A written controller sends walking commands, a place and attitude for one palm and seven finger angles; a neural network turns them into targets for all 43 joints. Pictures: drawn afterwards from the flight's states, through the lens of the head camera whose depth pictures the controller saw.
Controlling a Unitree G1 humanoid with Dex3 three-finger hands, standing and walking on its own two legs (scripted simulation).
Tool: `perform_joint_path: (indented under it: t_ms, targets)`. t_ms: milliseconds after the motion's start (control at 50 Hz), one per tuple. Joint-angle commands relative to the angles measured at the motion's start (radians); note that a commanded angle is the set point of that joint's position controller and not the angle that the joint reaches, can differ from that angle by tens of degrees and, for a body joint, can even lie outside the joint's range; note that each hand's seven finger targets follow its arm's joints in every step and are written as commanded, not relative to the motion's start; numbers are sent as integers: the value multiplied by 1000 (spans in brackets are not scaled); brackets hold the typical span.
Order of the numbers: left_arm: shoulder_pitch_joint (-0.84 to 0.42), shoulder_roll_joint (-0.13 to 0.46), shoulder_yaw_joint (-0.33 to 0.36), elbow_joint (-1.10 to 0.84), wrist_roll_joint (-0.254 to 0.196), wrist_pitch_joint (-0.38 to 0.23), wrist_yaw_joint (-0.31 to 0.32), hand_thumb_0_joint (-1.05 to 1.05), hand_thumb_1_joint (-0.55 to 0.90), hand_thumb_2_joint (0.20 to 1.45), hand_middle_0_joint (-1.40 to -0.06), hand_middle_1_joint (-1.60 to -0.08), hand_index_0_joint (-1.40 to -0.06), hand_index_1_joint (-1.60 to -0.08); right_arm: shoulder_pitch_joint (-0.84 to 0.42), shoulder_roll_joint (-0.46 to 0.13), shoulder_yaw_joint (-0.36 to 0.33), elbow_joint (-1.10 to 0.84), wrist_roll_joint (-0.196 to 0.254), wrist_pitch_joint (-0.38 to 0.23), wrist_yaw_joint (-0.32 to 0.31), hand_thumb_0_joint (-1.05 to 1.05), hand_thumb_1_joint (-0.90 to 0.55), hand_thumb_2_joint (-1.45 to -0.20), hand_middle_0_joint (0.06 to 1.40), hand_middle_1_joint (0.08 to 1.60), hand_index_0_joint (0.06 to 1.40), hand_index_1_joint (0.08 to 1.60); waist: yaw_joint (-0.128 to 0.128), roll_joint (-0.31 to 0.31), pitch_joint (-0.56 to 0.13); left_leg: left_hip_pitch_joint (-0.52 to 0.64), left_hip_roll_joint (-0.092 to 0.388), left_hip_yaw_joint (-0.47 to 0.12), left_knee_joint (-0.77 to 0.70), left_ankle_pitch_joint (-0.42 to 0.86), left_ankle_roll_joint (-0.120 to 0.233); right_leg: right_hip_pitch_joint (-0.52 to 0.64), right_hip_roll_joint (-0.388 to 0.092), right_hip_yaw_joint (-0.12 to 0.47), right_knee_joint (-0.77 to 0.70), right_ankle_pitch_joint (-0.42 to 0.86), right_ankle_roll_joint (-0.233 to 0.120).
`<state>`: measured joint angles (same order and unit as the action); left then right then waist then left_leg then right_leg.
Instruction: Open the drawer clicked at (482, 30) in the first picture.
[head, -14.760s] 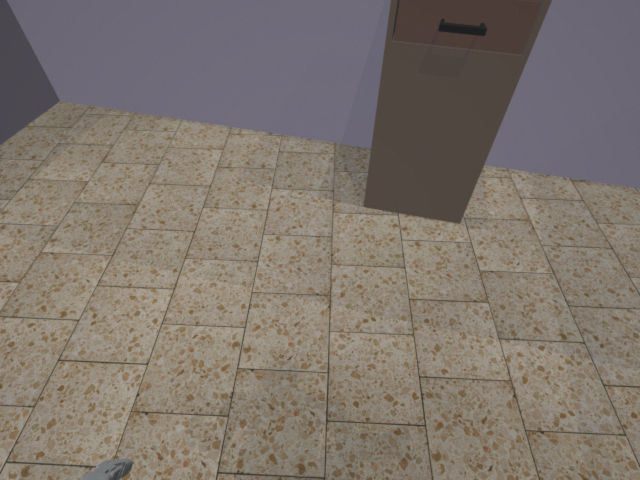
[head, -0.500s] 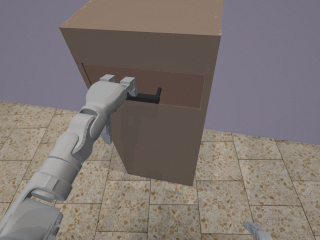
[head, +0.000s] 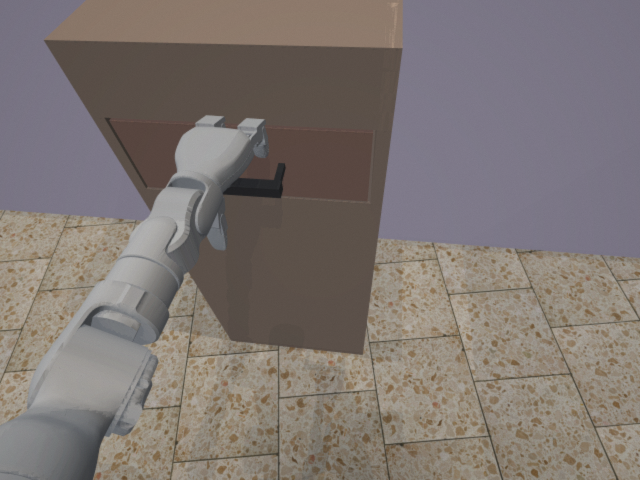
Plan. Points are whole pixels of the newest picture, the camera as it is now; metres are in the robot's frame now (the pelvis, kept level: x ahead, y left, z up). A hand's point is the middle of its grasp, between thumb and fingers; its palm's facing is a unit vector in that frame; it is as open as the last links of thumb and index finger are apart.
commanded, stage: move the hooked fingers above the handle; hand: left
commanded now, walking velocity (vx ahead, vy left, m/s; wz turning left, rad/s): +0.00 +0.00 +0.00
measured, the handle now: (241, 177) +0.53 +0.13 +0.05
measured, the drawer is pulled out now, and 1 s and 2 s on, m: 0.00 0.00 0.00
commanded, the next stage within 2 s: lower the fingers behind the handle in 1.14 s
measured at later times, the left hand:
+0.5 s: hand (218, 182) +0.47 +0.14 +0.10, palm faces -0.01 +0.00 -1.00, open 13.8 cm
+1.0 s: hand (217, 176) +0.48 +0.15 +0.10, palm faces -0.01 -0.01 -1.00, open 13.8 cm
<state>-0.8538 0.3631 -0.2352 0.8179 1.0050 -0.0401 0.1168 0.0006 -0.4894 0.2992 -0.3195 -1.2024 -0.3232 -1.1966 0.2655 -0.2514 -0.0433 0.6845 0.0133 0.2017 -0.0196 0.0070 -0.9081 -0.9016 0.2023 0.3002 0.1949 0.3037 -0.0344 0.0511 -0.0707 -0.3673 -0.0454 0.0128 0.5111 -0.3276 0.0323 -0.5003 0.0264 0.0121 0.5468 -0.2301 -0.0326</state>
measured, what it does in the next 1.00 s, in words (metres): stands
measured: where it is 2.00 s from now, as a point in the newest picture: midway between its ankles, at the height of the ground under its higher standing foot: outside the picture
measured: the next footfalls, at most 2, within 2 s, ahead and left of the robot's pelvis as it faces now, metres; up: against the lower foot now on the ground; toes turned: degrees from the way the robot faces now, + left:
none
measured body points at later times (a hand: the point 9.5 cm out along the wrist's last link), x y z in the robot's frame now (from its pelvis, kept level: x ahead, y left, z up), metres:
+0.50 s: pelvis -0.01 -0.01 +0.00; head +0.05 -0.03 +0.45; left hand +0.46 +0.14 +0.16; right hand +0.08 -0.27 -0.14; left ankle -0.05 +0.10 -0.73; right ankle +0.02 -0.10 -0.73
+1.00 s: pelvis +0.00 +0.00 +0.00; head +0.06 -0.02 +0.44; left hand +0.48 +0.15 +0.15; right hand +0.05 -0.26 -0.15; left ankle -0.05 +0.10 -0.73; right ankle +0.02 -0.10 -0.73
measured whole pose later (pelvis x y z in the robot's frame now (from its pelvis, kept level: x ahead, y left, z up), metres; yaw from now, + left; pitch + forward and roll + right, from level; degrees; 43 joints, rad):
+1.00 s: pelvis +0.00 +0.00 +0.00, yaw -1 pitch +12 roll +1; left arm -0.88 0.39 -0.18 0.88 1.02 -0.03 0.13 0.00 -0.49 0.30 -0.32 -1.20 -0.32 -1.20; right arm 0.30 -0.25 -0.05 0.69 0.01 0.20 -0.02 0.01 -0.91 -0.90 0.20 0.30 0.20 0.30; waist -0.05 0.06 -0.09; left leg -0.40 -0.04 0.02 0.53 -0.34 0.03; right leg -0.53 0.03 0.02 0.55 -0.23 -0.03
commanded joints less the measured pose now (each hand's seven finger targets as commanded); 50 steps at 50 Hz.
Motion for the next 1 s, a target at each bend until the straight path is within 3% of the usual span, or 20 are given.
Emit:
perform_joint_path:
  t_ms: [0, 40, 100, 140, 180, 280, 340, 400, 460, 540, 580, 600, 660, 700, 740, 780, 820, 880, 920, 980]
  targets:
    - [-528, 251, 158, -144, 8, 21, 83, 0, -500, 300, -300, -1200, -300, -1200, 40, -126, -37, -90, -13, -32, -3, 0, -900, -900, 200, 300, 200, 300, -5, -68, -452, 44, 18, 17, -22, 436, -8, 339, -19, 11, 3, 377, -15]
    - [-495, 295, 193, -140, 11, 28, 80, 0, -500, 300, -300, -1200, -300, -1200, 34, -126, -36, -104, -15, -29, -6, 0, -900, -900, 200, 300, 200, 300, 12, -81, -494, 16, 15, 26, -23, 452, -1, 411, -25, 22, 8, 435, -12]
    - [-431, 251, 160, -129, 16, 39, 55, 0, -500, 300, -300, -1200, -300, -1200, 27, -127, -37, -114, -10, -24, -5, 0, -900, -900, 200, 300, 200, 300, 16, -90, -458, 12, 21, 35, -32, 463, 1, 404, -24, 18, 4, 451, -11]
    - [-389, 265, 171, -121, 11, 35, 34, 0, -500, 300, -300, -1200, -300, -1200, 25, -132, -36, -121, -5, -19, -7, 0, -900, -900, 200, 300, 200, 300, 18, -118, -429, -6, 19, 38, -40, 435, 5, 413, -26, 20, -6, 437, -8]
    - [-407, 226, 134, -170, 3, 21, 23, 0, -500, 300, -300, -1200, -300, -1200, 17, -129, -38, -130, -3, -20, -9, 0, -900, -900, 200, 300, 200, 300, 11, -115, -412, 9, 19, 39, -47, 401, 8, 392, -27, 20, -18, 402, -7]
    - [-481, 229, 123, -230, -7, -18, 32, 0, -500, 300, -300, -1200, -300, -1200, 20, -123, -40, -125, -1, -32, -19, 0, -900, -900, 200, 300, 200, 300, -13, -85, -391, 37, 15, 30, -48, 347, 9, 356, -28, 25, -35, 334, -6]
    - [-529, 268, 143, -195, -3, -14, 55, 0, -500, 300, -300, -1200, -300, -1200, 22, -126, -36, -109, 3, -40, -25, 0, -900, -900, 200, 300, 200, 300, -25, -84, -373, 22, 12, 26, -50, 295, 8, 331, -29, 29, -46, 273, -3]
    - [-579, 230, 108, -182, -2, -5, 71, 0, -500, 300, -300, -1200, -300, -1200, 22, -122, -34, -102, 1, -50, -26, 0, -900, -900, 200, 300, 200, 300, -38, -57, -394, 42, 11, 24, -44, 289, 5, 310, -29, 23, -43, 256, -5]
    - [-581, 267, 133, -108, -3, 19, 65, 0, -500, 300, -300, -1200, -300, -1200, 26, -131, -29, -95, 3, -52, -31, 0, -900, -900, 200, 300, 200, 300, -46, -95, -390, 13, 9, 25, -40, 277, 9, 325, -31, 28, -43, 268, 1]
    - [-576, 179, 67, -67, -5, 28, 29, 0, -500, 300, -300, -1200, -300, -1200, 31, -130, -30, -100, 2, -49, -26, 0, -900, -900, 200, 300, 200, 300, -59, -79, -383, 35, 13, 21, -28, 311, 4, 287, -29, 13, -31, 289, -3]
    - [-530, 208, 96, -55, -7, 20, 12, 0, -500, 300, -300, -1200, -300, -1200, 29, -133, -28, -113, 2, -41, -27, 0, -900, -900, 200, 300, 200, 300, -39, -90, -391, 18, 10, 24, -27, 306, 5, 308, -29, 16, -26, 293, -3]
    - [-536, 183, 74, -47, -9, 19, 6, 0, -500, 300, -300, -1200, -300, -1200, 28, -133, -26, -115, 1, -41, -29, 0, -900, -900, 200, 300, 200, 300, -51, -99, -365, 9, 12, 23, -28, 302, 6, 296, -30, 14, -28, 296, -2]
    - [-536, 266, 143, -68, -4, -6, 10, 0, -500, 300, -300, -1200, -300, -1200, 32, -137, -26, -125, 1, -39, -34, 0, -900, -900, 200, 300, 200, 300, -33, -118, -389, -17, 11, 25, -24, 302, 9, 332, -32, 25, -21, 308, -2]
    - [-552, 271, 144, -94, 8, -19, 27, 0, -500, 300, -300, -1200, -300, -1200, 35, -133, -25, -130, -1, -40, -34, 0, -900, -900, 200, 300, 200, 300, -29, -84, -404, -14, 13, 24, -22, 314, 5, 319, -29, 20, -10, 302, -6]
    - [-563, 325, 190, -112, 16, -26, 48, 0, -500, 300, -300, -1200, -300, -1200, 46, -135, -29, -127, -3, -43, -32, 0, -900, -900, 200, 300, 200, 300, -19, -67, -434, -16, 13, 22, -14, 338, 4, 331, -26, 24, -1, 317, -7]
    - [-564, 288, 170, -154, 20, -30, 66, 0, -500, 300, -300, -1200, -300, -1200, 50, -126, -37, -127, -9, -44, -24, 0, -900, -900, 200, 300, 200, 300, -12, -23, -478, 30, 17, 22, -5, 412, -3, 326, -21, 15, 13, 359, -13]
    - [-546, 287, 182, -160, 17, -27, 74, 0, -500, 300, -300, -1200, -300, -1200, 61, -127, -45, -122, -10, -44, -16, 0, -900, -900, 200, 300, 200, 300, -12, -57, -510, 55, 21, 17, 5, 471, -4, 339, -16, 9, 16, 388, -12]
    - [-526, 212, 123, -135, 8, 4, 70, 0, -500, 300, -300, -1200, -300, -1200, 57, -128, -47, -109, -5, -37, -9, 0, -900, -900, 200, 300, 200, 300, -27, -59, -440, 61, 27, 18, -6, 451, -5, 285, -13, 0, 0, 361, -10]
    - [-526, 248, 153, -130, 6, 11, 62, 0, -500, 300, -300, -1200, -300, -1200, 56, -136, -48, -104, -4, -34, -9, 0, -900, -900, 200, 300, 200, 300, -22, -86, -434, 60, 27, 15, -11, 449, -3, 299, -13, 2, -6, 353, -12]
    - [-517, 218, 124, -170, 3, 9, 44, 0, -500, 300, -300, -1200, -300, -1200, 50, -130, -48, -106, -7, -30, -8, 0, -900, -900, 200, 300, 200, 300, -17, -58, -458, 76, 24, 15, -10, 468, -3, 320, -16, 4, -2, 385, -12]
